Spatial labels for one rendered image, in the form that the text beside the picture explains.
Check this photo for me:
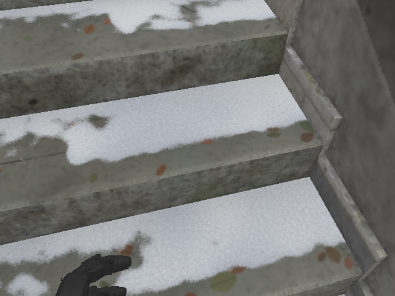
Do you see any robot left hand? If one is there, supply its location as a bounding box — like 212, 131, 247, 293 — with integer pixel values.
56, 254, 131, 296

